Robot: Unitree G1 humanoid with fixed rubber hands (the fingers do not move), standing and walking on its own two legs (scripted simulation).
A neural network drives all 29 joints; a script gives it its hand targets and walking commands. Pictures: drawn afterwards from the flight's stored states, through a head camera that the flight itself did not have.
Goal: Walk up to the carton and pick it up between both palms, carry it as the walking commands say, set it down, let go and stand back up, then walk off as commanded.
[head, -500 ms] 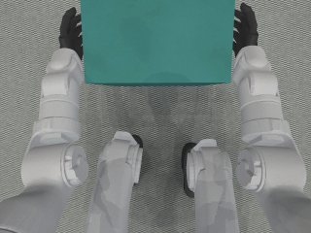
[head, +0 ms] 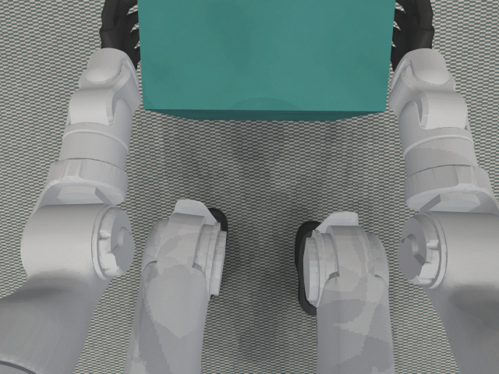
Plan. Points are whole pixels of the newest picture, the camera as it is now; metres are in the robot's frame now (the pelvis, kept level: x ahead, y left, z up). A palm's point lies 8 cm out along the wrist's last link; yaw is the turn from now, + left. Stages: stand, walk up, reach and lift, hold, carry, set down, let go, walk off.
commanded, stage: set down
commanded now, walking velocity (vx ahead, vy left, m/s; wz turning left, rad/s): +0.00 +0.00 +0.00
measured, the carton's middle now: (262, 60) +0.53 +0.02 -0.23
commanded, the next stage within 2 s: none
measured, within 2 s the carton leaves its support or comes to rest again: rests again in 0.28 s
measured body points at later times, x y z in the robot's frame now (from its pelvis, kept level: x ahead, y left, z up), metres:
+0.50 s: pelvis +0.00 -0.01 -0.01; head +0.35 +0.00 +0.27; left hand +0.52 +0.21 -0.17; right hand +0.54 -0.16 -0.17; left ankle +0.12 +0.12 -0.35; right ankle +0.10 -0.12 -0.35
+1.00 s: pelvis +0.00 +0.00 -0.01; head +0.35 +0.00 +0.26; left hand +0.52 +0.21 -0.18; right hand +0.54 -0.16 -0.18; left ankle +0.12 +0.12 -0.35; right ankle +0.10 -0.12 -0.35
